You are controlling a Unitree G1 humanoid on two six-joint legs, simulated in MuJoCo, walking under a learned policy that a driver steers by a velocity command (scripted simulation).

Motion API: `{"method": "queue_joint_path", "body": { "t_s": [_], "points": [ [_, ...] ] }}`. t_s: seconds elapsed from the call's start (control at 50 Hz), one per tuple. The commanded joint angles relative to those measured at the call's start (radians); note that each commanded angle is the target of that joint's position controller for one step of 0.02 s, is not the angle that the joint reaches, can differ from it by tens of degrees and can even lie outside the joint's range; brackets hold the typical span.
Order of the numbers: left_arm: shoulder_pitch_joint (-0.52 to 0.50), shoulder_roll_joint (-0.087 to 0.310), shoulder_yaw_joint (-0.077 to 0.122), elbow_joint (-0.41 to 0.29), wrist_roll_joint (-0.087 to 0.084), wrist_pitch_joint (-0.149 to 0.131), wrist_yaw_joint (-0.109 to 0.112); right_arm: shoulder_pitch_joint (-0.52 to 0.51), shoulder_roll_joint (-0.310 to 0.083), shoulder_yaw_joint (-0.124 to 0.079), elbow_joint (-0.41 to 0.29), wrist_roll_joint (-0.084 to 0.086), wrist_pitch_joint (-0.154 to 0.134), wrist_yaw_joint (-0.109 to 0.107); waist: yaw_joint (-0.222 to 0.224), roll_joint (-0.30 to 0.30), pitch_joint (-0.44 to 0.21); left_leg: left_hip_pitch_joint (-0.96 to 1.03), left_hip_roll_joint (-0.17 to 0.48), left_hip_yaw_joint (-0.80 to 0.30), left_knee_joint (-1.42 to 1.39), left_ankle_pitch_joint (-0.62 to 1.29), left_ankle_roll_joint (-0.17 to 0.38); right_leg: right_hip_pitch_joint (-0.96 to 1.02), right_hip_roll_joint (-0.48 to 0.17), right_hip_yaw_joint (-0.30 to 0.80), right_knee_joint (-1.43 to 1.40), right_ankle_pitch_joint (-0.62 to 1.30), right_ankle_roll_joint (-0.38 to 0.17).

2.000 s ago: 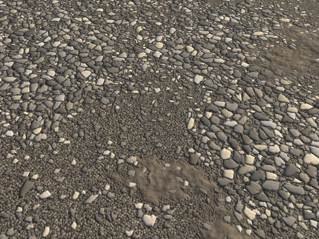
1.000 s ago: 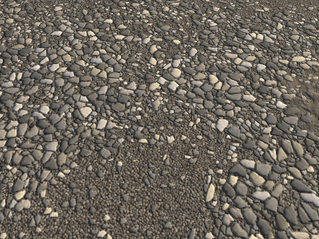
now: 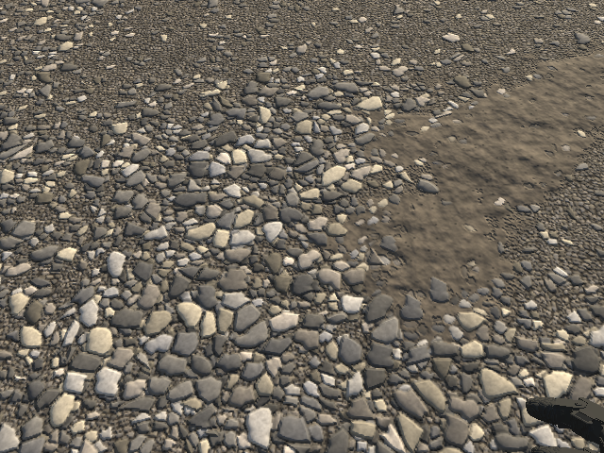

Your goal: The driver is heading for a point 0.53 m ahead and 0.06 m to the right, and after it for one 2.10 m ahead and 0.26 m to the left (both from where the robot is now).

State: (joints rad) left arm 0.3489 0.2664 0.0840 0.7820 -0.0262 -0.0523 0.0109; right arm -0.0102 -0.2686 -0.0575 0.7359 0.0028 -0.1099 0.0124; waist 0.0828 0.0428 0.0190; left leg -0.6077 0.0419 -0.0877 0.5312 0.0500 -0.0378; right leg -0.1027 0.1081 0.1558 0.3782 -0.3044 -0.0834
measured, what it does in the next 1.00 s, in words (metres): walks ahead, turning right: left foot, then right foot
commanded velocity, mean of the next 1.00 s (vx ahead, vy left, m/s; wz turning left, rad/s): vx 0.50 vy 0.00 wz -0.31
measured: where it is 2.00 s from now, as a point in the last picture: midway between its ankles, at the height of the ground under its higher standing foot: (419, 227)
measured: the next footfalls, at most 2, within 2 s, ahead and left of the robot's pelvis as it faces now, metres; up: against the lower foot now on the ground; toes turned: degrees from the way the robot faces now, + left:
left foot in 0.08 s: +0.24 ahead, +0.14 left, +0.00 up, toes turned -7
right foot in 0.62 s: +0.44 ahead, -0.20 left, +0.00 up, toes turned -25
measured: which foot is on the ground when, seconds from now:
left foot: up 0.00-0.06, down 0.08-0.60, up 0.62-1.00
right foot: down 0.00-0.10, up 0.12-0.60, down 0.62-1.00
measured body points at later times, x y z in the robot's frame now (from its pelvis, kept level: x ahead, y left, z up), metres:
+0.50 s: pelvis +0.26 +0.01 +0.00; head +0.29 -0.01 +0.45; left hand +0.54 +0.17 -0.08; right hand +0.19 -0.28 -0.13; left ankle +0.20 +0.14 -0.74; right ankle +0.37 -0.19 -0.69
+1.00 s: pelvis +0.51 -0.14 +0.00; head +0.53 -0.15 +0.45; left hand +0.65 +0.11 -0.11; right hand +0.58 -0.43 -0.11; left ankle +0.74 -0.03 -0.68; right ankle +0.40 -0.18 -0.74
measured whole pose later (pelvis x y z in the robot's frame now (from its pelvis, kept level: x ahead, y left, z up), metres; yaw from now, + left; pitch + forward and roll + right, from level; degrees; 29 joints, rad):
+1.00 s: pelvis +0.51 -0.14 +0.00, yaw -16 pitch +1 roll -2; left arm 0.32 0.25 0.07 0.79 0.01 -0.09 0.00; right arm 0.16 -0.28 -0.06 0.80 0.02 -0.05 0.03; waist 0.05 0.05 0.01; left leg -0.71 0.10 -0.06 0.75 0.09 -0.01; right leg 0.03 0.06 -0.17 0.21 -0.27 -0.05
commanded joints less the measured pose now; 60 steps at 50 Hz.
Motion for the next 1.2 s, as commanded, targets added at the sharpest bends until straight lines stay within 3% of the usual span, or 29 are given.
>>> {"method": "queue_joint_path", "body": {
  "t_s": [0.02,0.06,0.08,0.1,0.12,0.14,0.16,0.18,0.22,0.3,0.42,0.52,0.56,0.58,0.6,0.62,0.64,0.66,0.68,0.72,0.78,0.84,0.94,1.04,1.1,1.14,1.16,1.18,1.2],
  "points": [
    [0.031,0.154,0.039,-0.045,-0.002,0.001,0.011,-0.087,-0.109,-0.028,-0.095,0.007,-0.03,0.011,-0.017,-0.15,-0.016,0.103,-0.042,0.017,-0.058,-0.052,0.021,-0.014,-0.249,0.231,-0.014,0.244,-0.119],
    [0.003,0.148,0.038,-0.058,0.001,0.008,0.014,0.013,-0.133,-0.042,-0.074,0.006,-0.042,0.01,-0.076,-0.181,-0.046,0.234,-0.054,0.039,-0.104,-0.102,0.056,-0.004,-0.233,0.256,0.07,0.319,-0.095],
    [-0.016,0.116,0.025,-0.073,0.005,0.006,0.011,0.124,-0.165,-0.057,-0.052,-0.006,-0.047,0.004,-0.131,-0.168,-0.125,0.42,-0.012,0.016,-0.103,-0.088,0.094,-0.05,-0.181,0.22,0.203,0.37,-0.064],
    [-0.022,0.064,0.005,-0.1,0.024,0.002,0.007,0.292,-0.226,-0.072,-0.039,-0.02,-0.046,-0.005,-0.198,-0.06,-0.273,0.696,0.165,-0.153,-0.074,-0.121,0.159,-0.195,-0.113,0.129,0.489,0.215,-0.022],
    [0.128,0.016,-0.01,-0.126,-0.01,-0.008,0.008,0.369,-0.283,-0.086,-0.003,-0.03,-0.031,0.001,-0.124,0.298,-0.378,0.989,0.379,-0.633,-0.172,-0.331,0.319,-0.563,0.01,0.023,0.796,-0.294,0.041],
    [0.132,0.123,0.004,-0.096,-0.022,-0.008,0.01,0.347,-0.186,-0.065,-0.02,-0.004,-0.025,0.005,-0.141,0.208,-0.315,0.957,0.389,-0.7,-0.208,-0.531,0.303,-0.683,-0.08,0.051,0.932,-0.276,0.053],
    [0.023,0.174,0.018,-0.107,-0.014,-0.001,0.007,0.303,-0.12,-0.047,-0.033,0.0,-0.016,-0.001,-0.169,0.099,-0.186,0.834,0.343,-0.523,-0.221,-0.518,0.257,-0.712,-0.116,0.028,0.959,-0.178,0.06],
    [-0.037,0.166,0.019,-0.119,-0.003,0.003,0.008,0.254,-0.11,-0.039,-0.037,-0.009,-0.007,-0.002,-0.153,0.022,-0.108,0.697,0.298,-0.389,-0.241,-0.395,0.23,-0.676,-0.15,-0.005,0.938,-0.105,0.065],
    [-0.068,0.135,0.023,-0.138,0.002,0.008,-0.001,0.21,-0.084,-0.029,-0.025,-0.021,-0.004,-0.004,-0.108,0.035,-0.037,0.533,0.231,-0.224,-0.292,-0.229,0.212,-0.606,-0.203,-0.012,0.857,-0.033,0.061],
    [-0.096,0.076,0.01,-0.171,-0.001,0.028,-0.008,0.219,-0.117,-0.043,0.005,-0.007,-0.018,-0.004,-0.093,0.044,-0.014,0.484,0.227,-0.064,-0.369,-0.098,0.24,-0.618,-0.233,-0.046,0.743,0.032,0.076],
    [-0.236,0.055,-0.006,-0.205,0.002,0.015,-0.037,0.245,-0.165,-0.054,0.035,-0.003,0.0,-0.014,-0.138,0.019,0.013,0.536,0.199,0.149,-0.376,0.018,0.203,-0.595,-0.222,-0.111,0.438,0.308,0.077],
    [-0.35,0.063,-0.007,-0.26,-0.001,0.015,-0.065,0.305,-0.212,-0.067,0.064,0.019,0.027,-0.016,-0.163,0.026,0.056,0.648,0.243,0.22,-0.331,0.095,0.172,-0.566,-0.188,-0.185,0.285,0.238,0.034],
    [-0.312,0.096,0.011,-0.266,0.005,0.02,-0.068,0.296,-0.243,-0.075,0.062,0.029,0.04,-0.021,-0.12,0.056,0.017,0.686,0.247,0.26,-0.212,0.405,0.152,-0.464,-0.13,-0.238,0.262,0.13,-0.007],
    [-0.234,0.117,0.025,-0.251,0.01,0.022,-0.066,0.306,-0.249,-0.075,0.068,0.035,0.046,-0.023,-0.068,0.058,-0.037,0.67,0.241,0.273,-0.088,0.554,0.146,-0.328,-0.087,-0.255,0.232,0.101,-0.035],
    [-0.065,0.156,0.053,-0.202,0.008,0.023,-0.055,0.31,-0.228,-0.063,0.075,0.035,0.049,-0.025,0.027,0.03,-0.122,0.58,0.211,0.298,0.102,0.57,0.123,-0.069,-0.047,-0.256,0.158,0.182,-0.072],
    [0.104,0.229,0.077,-0.162,0.01,0.03,-0.034,0.327,-0.165,-0.034,0.062,0.005,0.043,-0.023,0.09,-0.09,-0.228,0.319,0.169,0.303,0.404,0.209,0.084,0.261,-0.194,-0.038,0.162,0.222,-0.126],
    [0.075,0.33,0.078,-0.166,0.009,0.018,-0.03,0.437,-0.042,0.011,0.024,-0.012,0.019,-0.004,-0.037,-0.319,-0.354,-0.065,-0.012,0.197,0.749,-0.651,0.037,0.523,-0.472,0.514,0.054,0.073,-0.303],
    [0.109,0.234,0.052,-0.177,0.015,0.007,-0.034,0.33,-0.151,-0.012,0.04,0.035,-0.005,0.006,0.053,-0.171,-0.407,-0.139,-0.002,0.023,0.851,-0.643,0.051,0.497,-0.503,0.583,-0.042,0.015,-0.29],
    [0.06,0.201,0.038,-0.162,0.024,-0.005,-0.039,0.234,-0.181,-0.023,0.008,0.064,-0.011,0.009,0.052,-0.147,-0.249,-0.198,0.035,0.03,0.845,-0.562,0.064,0.373,-0.47,0.401,-0.05,0.121,-0.241],
    [-0.067,0.134,0.016,-0.155,0.024,-0.016,-0.039,0.216,-0.164,-0.022,0.019,0.029,-0.002,0.0,-0.031,-0.096,-0.112,-0.113,0.108,0.027,0.707,-0.413,0.061,0.105,-0.389,0.172,-0.083,0.27,-0.179],
    [-0.124,0.106,0.01,-0.14,0.035,-0.046,-0.038,0.305,-0.126,-0.022,0.057,0.032,0.045,-0.001,-0.099,-0.113,-0.074,0.002,0.123,0.006,0.648,-0.309,0.039,-0.049,-0.355,0.027,-0.19,0.311,-0.164],
    [-0.109,0.116,0.016,-0.104,0.047,-0.063,-0.026,0.254,-0.101,-0.021,0.044,0.028,0.063,-0.009,-0.094,-0.09,-0.011,-0.079,0.104,-0.029,0.55,-0.182,0.015,-0.058,-0.34,-0.094,-0.236,0.377,-0.141],
    [-0.093,0.127,0.015,-0.071,0.042,-0.063,-0.007,0.143,-0.067,-0.011,0.013,0.02,0.049,0.013,-0.052,-0.087,0.031,-0.083,0.066,0.022,0.261,0.079,0.023,-0.002,-0.308,-0.25,-0.259,0.402,-0.081],
    [-0.01,0.154,0.027,-0.017,0.025,-0.033,0.002,0.012,-0.042,0.005,-0.061,0.017,0.045,0.046,0.003,-0.073,0.082,-0.159,0.045,0.094,0.113,0.008,0.067,0.184,-0.37,-0.301,-0.2,0.523,-0.07],
    [-0.029,0.187,0.035,-0.017,0.017,-0.006,0.016,0.026,-0.068,-0.007,-0.096,0.019,0.047,0.064,-0.035,-0.116,0.032,-0.074,-0.02,0.175,0.091,-0.146,0.116,0.253,-0.385,-0.338,-0.061,0.904,-0.043],
    [-0.051,0.217,0.04,-0.023,0.015,0.01,0.027,0.174,-0.127,-0.037,-0.08,0.022,0.055,0.06,-0.128,-0.155,-0.069,0.138,-0.092,0.215,0.097,-0.233,0.165,0.238,-0.375,-0.353,0.167,1.168,-0.016],
    [-0.074,0.215,0.036,-0.028,0.008,0.011,0.031,0.33,-0.184,-0.067,-0.048,0.022,0.057,0.046,-0.22,-0.128,-0.147,0.381,-0.121,0.195,0.016,-0.16,0.206,0.132,-0.335,-0.375,0.384,1.093,0.017],
    [-0.044,0.158,0.015,-0.046,0.032,-0.005,0.031,0.447,-0.274,-0.093,-0.029,0.02,0.069,0.022,-0.245,0.023,-0.243,0.686,0.049,-0.072,0.011,-0.096,0.273,-0.132,-0.271,-0.372,0.705,0.614,0.06],
    [0.034,0.047,-0.022,-0.089,0.039,-0.039,0.01,0.393,-0.32,-0.097,-0.057,0.022,0.061,0.022,-0.132,0.231,-0.359,0.996,0.282,-0.665,-0.12,-0.225,0.492,-0.551,-0.031,-0.212,1.065,-0.261,0.122]
  ]
}}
